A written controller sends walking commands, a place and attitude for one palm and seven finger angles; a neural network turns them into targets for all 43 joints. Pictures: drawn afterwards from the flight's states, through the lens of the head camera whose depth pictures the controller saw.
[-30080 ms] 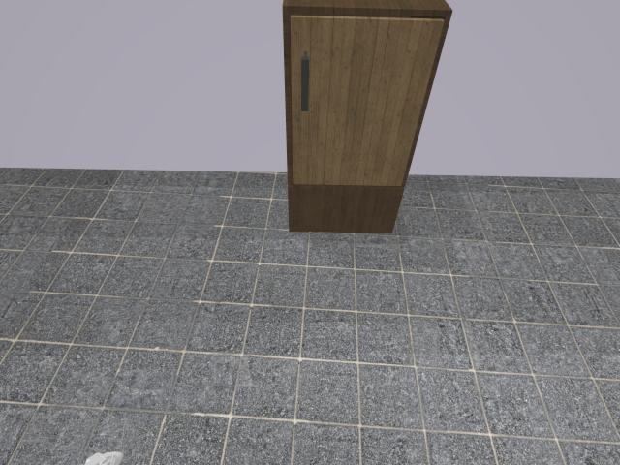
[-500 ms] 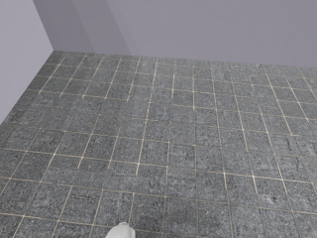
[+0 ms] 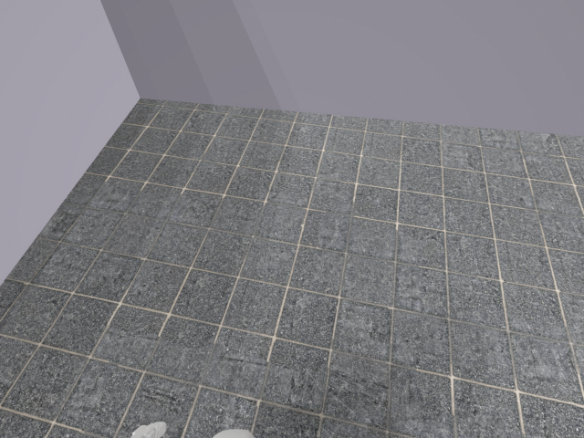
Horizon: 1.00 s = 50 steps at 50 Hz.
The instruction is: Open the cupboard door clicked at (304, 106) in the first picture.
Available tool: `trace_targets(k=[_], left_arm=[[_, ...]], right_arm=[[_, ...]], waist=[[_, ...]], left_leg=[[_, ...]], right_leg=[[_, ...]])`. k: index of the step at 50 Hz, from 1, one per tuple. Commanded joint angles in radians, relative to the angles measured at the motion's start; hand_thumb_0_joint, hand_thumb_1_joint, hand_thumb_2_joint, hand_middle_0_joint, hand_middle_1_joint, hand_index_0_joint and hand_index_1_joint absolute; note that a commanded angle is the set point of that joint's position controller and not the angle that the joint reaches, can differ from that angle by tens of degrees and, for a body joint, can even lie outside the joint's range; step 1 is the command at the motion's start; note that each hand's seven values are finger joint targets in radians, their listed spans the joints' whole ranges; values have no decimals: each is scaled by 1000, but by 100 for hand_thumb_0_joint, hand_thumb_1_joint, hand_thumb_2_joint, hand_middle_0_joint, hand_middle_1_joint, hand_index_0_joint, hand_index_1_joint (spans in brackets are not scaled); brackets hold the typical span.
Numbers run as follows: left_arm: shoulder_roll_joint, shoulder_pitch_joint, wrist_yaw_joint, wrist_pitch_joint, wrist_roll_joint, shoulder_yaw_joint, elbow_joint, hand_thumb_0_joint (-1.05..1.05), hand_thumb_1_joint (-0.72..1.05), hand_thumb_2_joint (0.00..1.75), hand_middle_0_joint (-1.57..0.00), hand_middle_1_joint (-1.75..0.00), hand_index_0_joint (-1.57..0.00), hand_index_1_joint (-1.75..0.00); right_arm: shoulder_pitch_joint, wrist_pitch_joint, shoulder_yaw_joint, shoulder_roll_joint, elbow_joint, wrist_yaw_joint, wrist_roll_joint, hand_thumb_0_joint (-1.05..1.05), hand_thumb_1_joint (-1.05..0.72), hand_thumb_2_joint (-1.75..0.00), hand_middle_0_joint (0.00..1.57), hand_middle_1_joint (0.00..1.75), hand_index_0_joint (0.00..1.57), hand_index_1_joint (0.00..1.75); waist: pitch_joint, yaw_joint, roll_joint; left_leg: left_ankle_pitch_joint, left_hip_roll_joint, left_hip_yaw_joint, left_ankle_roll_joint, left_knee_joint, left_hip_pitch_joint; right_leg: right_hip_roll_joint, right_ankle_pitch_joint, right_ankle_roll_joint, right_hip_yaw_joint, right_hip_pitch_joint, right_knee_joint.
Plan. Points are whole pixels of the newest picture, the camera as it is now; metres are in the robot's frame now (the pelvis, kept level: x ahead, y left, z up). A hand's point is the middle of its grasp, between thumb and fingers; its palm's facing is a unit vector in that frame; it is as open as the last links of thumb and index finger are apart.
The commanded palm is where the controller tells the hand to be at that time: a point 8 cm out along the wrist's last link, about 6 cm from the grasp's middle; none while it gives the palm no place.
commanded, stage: turn to face it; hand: left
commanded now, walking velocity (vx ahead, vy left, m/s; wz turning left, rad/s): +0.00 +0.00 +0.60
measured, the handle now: out of the picture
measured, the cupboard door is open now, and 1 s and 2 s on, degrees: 42 42 42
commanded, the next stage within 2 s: none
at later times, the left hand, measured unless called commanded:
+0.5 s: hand out of the picture +0.07 +0.24 -0.16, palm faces +0.34 -0.91 -0.25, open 7.4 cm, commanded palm none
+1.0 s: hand out of the picture +0.03 +0.14 -0.16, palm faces +0.62 -0.75 -0.24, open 7.3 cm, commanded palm none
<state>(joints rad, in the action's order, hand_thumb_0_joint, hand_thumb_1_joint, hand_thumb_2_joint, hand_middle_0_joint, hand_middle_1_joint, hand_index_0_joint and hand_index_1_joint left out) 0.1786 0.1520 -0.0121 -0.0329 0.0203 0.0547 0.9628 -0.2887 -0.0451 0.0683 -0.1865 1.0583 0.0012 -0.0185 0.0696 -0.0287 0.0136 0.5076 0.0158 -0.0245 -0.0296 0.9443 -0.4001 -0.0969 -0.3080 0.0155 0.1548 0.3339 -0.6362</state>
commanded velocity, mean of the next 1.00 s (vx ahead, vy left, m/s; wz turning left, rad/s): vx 0.00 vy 0.00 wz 0.60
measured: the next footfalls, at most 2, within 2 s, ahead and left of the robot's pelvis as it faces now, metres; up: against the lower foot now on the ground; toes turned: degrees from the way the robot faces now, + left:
left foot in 0.28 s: +0.10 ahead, +0.13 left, +0.00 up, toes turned +20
right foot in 0.68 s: +0.16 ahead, -0.13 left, +0.00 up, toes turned +21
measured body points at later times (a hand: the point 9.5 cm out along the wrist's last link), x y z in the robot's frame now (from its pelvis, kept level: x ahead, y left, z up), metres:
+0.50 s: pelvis +0.06 +0.01 +0.01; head +0.10 +0.04 +0.45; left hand +0.06 +0.29 -0.14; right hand +0.25 -0.21 -0.12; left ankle +0.06 +0.11 -0.73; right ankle +0.08 -0.15 -0.65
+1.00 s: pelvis +0.09 -0.05 +0.01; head +0.14 -0.02 +0.45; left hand -0.01 +0.18 -0.14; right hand +0.32 -0.20 -0.14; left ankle +0.01 +0.06 -0.69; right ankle +0.13 -0.15 -0.73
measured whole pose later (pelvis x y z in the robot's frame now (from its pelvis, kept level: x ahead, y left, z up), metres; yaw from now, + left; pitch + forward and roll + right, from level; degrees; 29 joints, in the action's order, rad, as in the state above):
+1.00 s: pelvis +0.09 -0.05 +0.01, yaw +38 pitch +0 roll +2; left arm 0.19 0.21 -0.02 0.00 0.02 0.05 0.90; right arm -0.12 -0.08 0.08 -0.23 0.95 -0.03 -0.01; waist 0.13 0.00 -0.03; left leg 0.45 0.03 -0.07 -0.06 0.82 -0.39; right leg -0.15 -0.36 0.00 0.26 0.21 -0.58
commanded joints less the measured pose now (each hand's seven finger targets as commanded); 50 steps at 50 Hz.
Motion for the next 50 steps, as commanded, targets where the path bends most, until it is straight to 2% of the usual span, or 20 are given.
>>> trace_targets(k=[1,4,9,12,13,14,15,16,18,21,28,32,33,34,35,36,38,39,47,50], left_arm=[[147,85,-27,7,3,33,-51,0,90,90,-20,-30,-20,-30],[149,88,-24,3,6,34,-55,0,90,90,-20,-30,-20,-30],[201,120,-19,9,11,52,-62,0,90,90,-20,-30,-20,-30],[223,90,-9,11,3,58,-79,0,90,90,-20,-30,-20,-30],[204,72,-2,13,-5,55,-108,0,90,90,-20,-30,-20,-30],[131,27,4,18,-14,33,-168,0,90,90,-20,-30,-20,-30],[162,-17,-12,36,1,31,-188,0,90,90,-20,-30,-20,-30],[145,-44,-17,37,-3,32,-183,0,90,90,-20,-30,-20,-30],[149,-35,-4,45,0,38,-149,0,90,90,-20,-30,-20,-30],[142,40,8,55,2,41,-121,0,90,90,-20,-30,-20,-30],[131,1,4,55,-5,31,-163,0,90,90,-20,-30,-20,-30],[154,127,-2,36,-10,38,-141,0,90,90,-20,-30,-20,-30],[216,164,-11,24,2,52,-140,0,90,90,-20,-30,-20,-30],[307,164,-19,20,15,64,-145,0,90,90,-20,-30,-20,-30],[282,137,-22,19,3,49,-151,0,90,90,-20,-30,-20,-30],[249,82,-29,24,0,51,-161,0,90,90,-20,-30,-20,-30],[179,-4,-25,22,-2,27,-176,0,90,90,-20,-30,-20,-30],[171,-1,-25,18,-1,25,-177,0,90,90,-20,-30,-20,-30],[229,147,-22,18,8,54,-112,0,90,90,-20,-30,-20,-30],[247,136,-18,21,6,62,-106,0,90,90,-20,-30,-20,-30]], right_arm=[[75,14,12,-61,-114,-12,6,0,-90,-90,20,30,20,30],[94,3,5,-39,-120,-21,3,0,-90,-90,20,30,20,30],[173,13,-1,-46,-177,-32,4,0,-90,-90,20,30,20,30],[87,19,17,-112,-185,-31,-3,0,-90,-90,20,30,20,30],[0,28,39,-198,-173,-28,-10,0,-90,-90,20,30,20,30],[-74,32,67,-324,-170,-20,-11,0,-90,-90,20,30,20,30],[-101,27,61,-327,-150,-12,-1,0,-90,-90,20,30,20,30],[-51,29,60,-315,-175,2,-1,0,-90,-90,20,30,20,30],[74,31,45,-260,-209,11,-7,0,-90,-90,20,30,20,30],[130,41,33,-243,-230,9,-4,0,-90,-90,20,30,20,30],[126,26,53,-255,-229,-1,-11,0,-90,-90,20,30,20,30],[189,14,57,-242,-250,-2,-2,0,-90,-90,20,30,20,30],[175,15,51,-187,-259,-7,8,0,-90,-90,20,30,20,30],[179,18,40,-125,-283,-13,9,0,-90,-90,20,30,20,30],[176,10,48,-173,-266,-12,-5,0,-90,-90,20,30,20,30],[171,-4,55,-156,-253,-12,-1,0,-90,-90,20,30,20,30],[153,-13,44,-143,-215,-27,-2,0,-90,-90,20,30,20,30],[147,-14,39,-132,-207,-30,0,0,-90,-90,20,30,20,30],[252,-2,11,-87,-216,-35,8,0,-90,-90,20,30,20,30],[209,7,13,-100,-213,-31,10,0,-90,-90,20,30,20,30]], waist=[[-104,41,-210],[-74,35,-193],[-80,64,-199],[-138,-7,-153],[-213,-61,38],[-236,-101,360],[-263,-102,225],[-231,-81,223],[-116,-32,181],[-122,20,134],[-122,7,138],[-148,71,122],[-169,88,-63],[-140,99,-360],[-135,83,-269],[-123,48,-269],[-59,0,-235],[-66,0,-241],[-103,82,-215],[-130,58,-225]], left_leg=[[-34,66,8,-21,255,-203],[-66,54,-50,-31,87,-148],[-89,19,-125,-12,-190,-68],[-283,-4,-140,14,-415,170],[-563,124,24,79,-486,380],[-1018,427,430,256,-543,484],[-919,451,404,294,-537,463],[-851,413,391,281,-533,414],[-700,317,288,222,-575,244],[-631,230,186,174,-591,210],[-503,208,268,187,-581,163],[-437,137,289,129,-464,2],[-255,45,214,66,-318,-131],[86,-106,29,-14,-32,-272],[101,-48,100,-1,194,-234],[58,-29,107,-6,302,-229],[-84,13,71,-29,354,-225],[-102,15,49,-36,322,-208],[-33,1,-72,-28,-143,-90],[-103,-15,-102,-8,-296,17]], right_leg=[[-298,454,96,-150,-228,286],[-269,547,71,-27,-216,262],[-288,680,68,25,-280,166],[-269,626,8,83,-185,-23],[-205,401,-50,109,-8,-228],[-43,-362,-118,69,264,-494],[-35,-376,-94,-94,277,-571],[-39,-319,-95,-127,317,-594],[-39,-191,-103,-156,288,-593],[-15,-81,-106,-144,224,-522],[45,-115,-99,-119,102,-223],[75,54,-79,-97,-197,136],[-80,46,-37,-248,-334,301],[-371,182,86,-531,-344,371],[-411,255,143,-494,-228,350],[-365,268,137,-454,-183,334],[-239,405,92,-218,-150,281],[-221,458,79,-163,-164,270],[-272,695,90,-64,-347,178],[-283,695,68,-30,-326,111]])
